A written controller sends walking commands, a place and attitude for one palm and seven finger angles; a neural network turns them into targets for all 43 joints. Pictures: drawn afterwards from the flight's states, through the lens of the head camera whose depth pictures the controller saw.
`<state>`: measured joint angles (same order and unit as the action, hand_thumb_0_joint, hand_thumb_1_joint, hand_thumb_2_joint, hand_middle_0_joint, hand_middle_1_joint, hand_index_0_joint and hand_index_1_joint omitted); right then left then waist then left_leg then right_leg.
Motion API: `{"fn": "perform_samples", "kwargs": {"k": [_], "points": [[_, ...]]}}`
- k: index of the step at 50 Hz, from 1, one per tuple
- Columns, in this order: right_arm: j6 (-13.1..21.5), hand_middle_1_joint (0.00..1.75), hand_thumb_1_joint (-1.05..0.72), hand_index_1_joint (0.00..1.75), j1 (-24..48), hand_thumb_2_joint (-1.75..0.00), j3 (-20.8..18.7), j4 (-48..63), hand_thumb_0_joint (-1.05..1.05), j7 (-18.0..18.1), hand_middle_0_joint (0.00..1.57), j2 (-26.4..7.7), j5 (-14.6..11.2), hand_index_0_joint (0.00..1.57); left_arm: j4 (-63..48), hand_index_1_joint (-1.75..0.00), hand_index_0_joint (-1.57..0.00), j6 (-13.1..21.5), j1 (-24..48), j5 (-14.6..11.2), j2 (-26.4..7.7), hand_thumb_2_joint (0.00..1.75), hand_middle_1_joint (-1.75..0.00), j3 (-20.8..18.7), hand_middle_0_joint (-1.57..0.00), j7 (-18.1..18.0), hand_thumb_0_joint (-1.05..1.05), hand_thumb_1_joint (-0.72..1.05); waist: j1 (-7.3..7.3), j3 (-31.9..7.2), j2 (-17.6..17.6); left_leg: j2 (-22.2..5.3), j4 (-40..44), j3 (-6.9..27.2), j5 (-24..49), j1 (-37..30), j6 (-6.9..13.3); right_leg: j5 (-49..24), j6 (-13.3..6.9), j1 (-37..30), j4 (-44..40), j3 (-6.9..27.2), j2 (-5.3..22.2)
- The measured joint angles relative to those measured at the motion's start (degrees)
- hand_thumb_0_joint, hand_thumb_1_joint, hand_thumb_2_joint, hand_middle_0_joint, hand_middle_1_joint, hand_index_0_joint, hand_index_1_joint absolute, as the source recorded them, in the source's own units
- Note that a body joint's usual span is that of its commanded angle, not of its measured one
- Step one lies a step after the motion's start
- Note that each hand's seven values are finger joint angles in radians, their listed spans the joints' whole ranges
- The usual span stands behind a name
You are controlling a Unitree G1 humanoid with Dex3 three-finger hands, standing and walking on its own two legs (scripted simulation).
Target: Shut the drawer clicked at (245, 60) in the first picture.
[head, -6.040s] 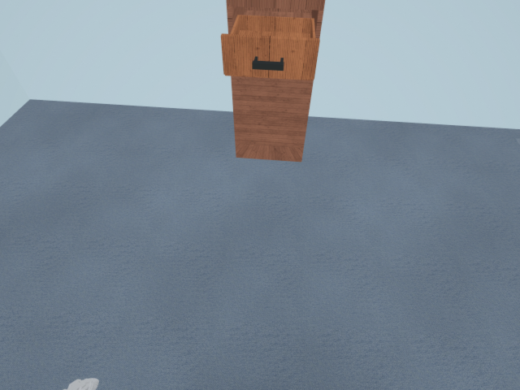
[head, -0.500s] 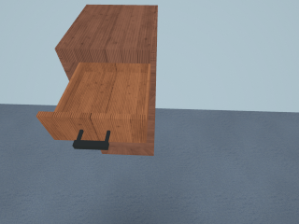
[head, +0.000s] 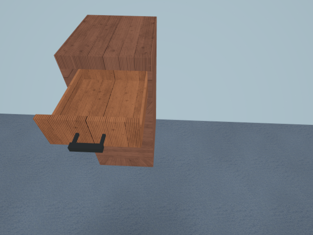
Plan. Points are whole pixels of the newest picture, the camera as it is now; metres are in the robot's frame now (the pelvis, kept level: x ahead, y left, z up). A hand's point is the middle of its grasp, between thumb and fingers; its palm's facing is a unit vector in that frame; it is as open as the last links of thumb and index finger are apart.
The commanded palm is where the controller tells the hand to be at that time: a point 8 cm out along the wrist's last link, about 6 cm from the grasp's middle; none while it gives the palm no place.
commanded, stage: come to a stop and stand still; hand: left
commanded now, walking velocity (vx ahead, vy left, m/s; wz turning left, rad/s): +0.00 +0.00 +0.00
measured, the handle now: (88, 142) +0.40 +0.25 -0.04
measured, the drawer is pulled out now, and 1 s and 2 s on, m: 0.28 0.28 0.28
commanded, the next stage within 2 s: look again from close up in 0.04 s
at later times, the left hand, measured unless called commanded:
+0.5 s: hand out of the picture -0.02 +0.25 -0.18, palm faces +0.07 -0.98 -0.20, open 7.4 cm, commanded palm none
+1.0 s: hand out of the picture -0.07 +0.22 -0.18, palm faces +0.10 -0.99 -0.13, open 7.4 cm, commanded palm none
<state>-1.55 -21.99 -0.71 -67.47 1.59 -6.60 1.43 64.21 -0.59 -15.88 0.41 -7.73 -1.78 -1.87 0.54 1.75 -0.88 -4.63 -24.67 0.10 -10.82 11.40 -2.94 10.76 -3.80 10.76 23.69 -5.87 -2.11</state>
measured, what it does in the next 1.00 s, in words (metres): shifts its weight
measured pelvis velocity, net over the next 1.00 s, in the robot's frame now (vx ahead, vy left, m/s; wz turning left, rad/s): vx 0.00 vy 0.07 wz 0.03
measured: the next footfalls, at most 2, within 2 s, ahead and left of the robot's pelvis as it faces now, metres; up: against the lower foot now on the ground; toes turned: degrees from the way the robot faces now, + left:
left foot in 1.48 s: +0.15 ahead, +0.14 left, +0.00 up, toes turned +7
right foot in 1.70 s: +0.16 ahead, -0.07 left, +0.00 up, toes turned -2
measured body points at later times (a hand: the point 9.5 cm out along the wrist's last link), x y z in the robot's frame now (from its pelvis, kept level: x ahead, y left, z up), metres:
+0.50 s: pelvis -0.02 +0.07 -0.01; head -0.05 +0.08 +0.44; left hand -0.02 +0.30 -0.17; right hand +0.00 -0.15 -0.16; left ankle +0.03 +0.16 -0.74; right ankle +0.03 -0.07 -0.74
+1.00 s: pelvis +0.00 +0.07 +0.00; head -0.01 +0.08 +0.45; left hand -0.07 +0.27 -0.17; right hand +0.00 -0.15 -0.16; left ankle +0.03 +0.16 -0.74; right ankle +0.03 -0.07 -0.74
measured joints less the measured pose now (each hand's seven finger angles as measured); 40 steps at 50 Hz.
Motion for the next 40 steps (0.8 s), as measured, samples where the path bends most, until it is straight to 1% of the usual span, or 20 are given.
{"fn": "perform_samples", "kwargs": {"k": [7, 9, 11, 13, 16, 20, 26, 31, 37, 40], "points": [[0.63, 0.30, -0.91, 0.30, -0.61, -0.89, 0.13, 0.67, 0.01, 0.20, 0.20, 1.03, -0.03, 0.20, 0.89, -0.30, -0.20, -0.04, -1.92, 0.06, 1.15, 0.89, -0.30, 0.03, -0.20, 0.06, 0.00, 0.91, -0.29, -0.45, 0.89, 0.71, -0.17, -0.39, 0.24, 0.75, 0.19, -0.25, 0.77, 0.82, 0.23, 0.41, 0.75], [0.56, 0.30, -0.91, 0.30, 0.35, -0.89, 0.38, 1.73, 0.01, -0.20, 0.20, 0.62, -0.16, 0.20, 0.58, -0.30, -0.20, 1.15, -2.24, 0.48, 1.79, 0.89, -0.30, 0.75, -0.20, -0.74, 0.00, 0.91, -0.73, 0.36, 0.31, 0.65, -4.13, -0.41, -3.41, 2.72, 0.61, -0.68, 1.31, 1.31, 0.35, 0.65, 0.62], [0.87, 0.30, -0.91, 0.30, 1.35, -0.89, 0.28, 4.00, 0.01, -0.29, 0.20, -0.08, -0.49, 0.20, -0.02, -0.30, -0.20, 1.97, -3.00, 0.56, 2.36, 0.89, -0.30, 1.37, -0.20, -0.86, 0.00, 0.91, -0.21, 1.08, -0.31, 1.30, -6.01, -0.60, -5.45, 3.45, 1.56, -0.74, 1.72, 1.89, 1.44, 1.02, 0.85], [1.40, 0.30, -0.91, 0.30, 1.95, -0.89, 0.20, 5.52, 0.01, -0.27, 0.20, -0.46, -0.60, 0.20, -0.13, -0.30, -0.20, 1.83, -3.57, 0.49, 2.41, 0.89, -0.30, 1.60, -0.20, -0.72, 0.00, 0.91, 0.40, 0.75, -0.41, 2.09, -6.03, -0.56, -2.32, 3.19, 2.26, 0.11, 2.30, 2.14, 3.21, 1.21, 1.54], [1.62, 0.30, -0.91, 0.30, 2.44, -0.89, 0.23, 7.04, 0.01, -0.49, 0.20, -0.42, -0.28, 0.20, -0.65, -0.30, -0.20, 0.58, -3.81, 0.75, 1.70, 0.89, -0.30, 1.47, -0.20, -0.66, 0.00, 0.91, 0.50, -0.89, 0.26, 3.45, -7.14, -1.12, -2.36, 3.23, 3.32, 1.48, 3.17, 2.65, 5.43, 1.75, 2.97], [0.99, 0.30, -0.93, 0.30, 2.46, -0.89, 0.21, 7.74, 0.02, -0.50, 0.20, -1.14, 0.23, 0.20, -2.75, -0.30, -0.20, 0.25, -3.81, 1.12, 0.36, 0.89, -0.30, 1.15, -0.20, -0.59, 0.00, 0.91, -0.12, -2.95, 0.70, 5.20, -6.97, -1.35, -2.43, 3.98, 4.74, 2.28, 3.81, 3.67, 6.32, 2.40, 4.41], [0.91, 0.30, -0.93, 0.30, 2.96, -0.89, 0.36, 8.37, 0.02, -0.86, 0.20, -2.12, 0.09, 0.20, -4.46, -0.30, -0.20, 0.48, -4.22, 1.34, -1.60, 0.89, -0.30, 0.82, -0.20, -0.52, 0.00, 0.91, -0.70, -3.58, 1.08, 7.09, -4.79, -1.28, -0.71, 3.89, 6.10, 2.12, 3.94, 3.94, 5.57, 3.81, 5.28], [0.87, 0.30, -0.92, 0.30, 3.95, -0.89, 0.55, 8.47, 0.02, -1.08, 0.20, -2.71, 0.00, 0.20, -4.23, -0.30, -0.19, 0.54, -5.49, 1.31, -2.33, 0.89, -0.30, 0.90, -0.20, -0.39, 0.00, 0.91, -0.91, -3.04, 1.15, 7.80, -3.41, -1.21, 0.31, 3.82, 6.54, 1.03, 4.34, 3.87, 4.36, 4.86, 5.31], [1.07, 0.30, -0.92, 0.30, 4.67, -0.89, 0.80, 7.91, 0.01, -1.23, 0.20, -2.88, -0.18, 0.20, -2.85, -0.30, -0.19, 0.57, -7.17, 1.22, -1.96, 0.89, -0.30, 1.39, -0.20, -0.17, 0.00, 0.91, -1.08, -2.31, 1.31, 8.04, -2.49, -1.10, 0.86, 3.86, 6.62, 0.06, 4.89, 3.80, 3.25, 5.64, 5.05], [0.85, 0.30, -0.91, 0.30, 4.64, -0.89, 0.86, 7.17, 0.01, -1.31, 0.20, -2.79, -0.07, 0.20, -2.09, -0.30, -0.19, 0.52, -7.96, 1.34, -1.30, 0.89, -0.30, 1.56, -0.20, 0.01, 0.00, 0.91, -1.23, -2.42, 1.14, 7.72, -2.90, -0.97, -0.75, 3.98, 6.44, 3.20, 4.76, 3.89, 3.82, 5.72, 4.61]]}}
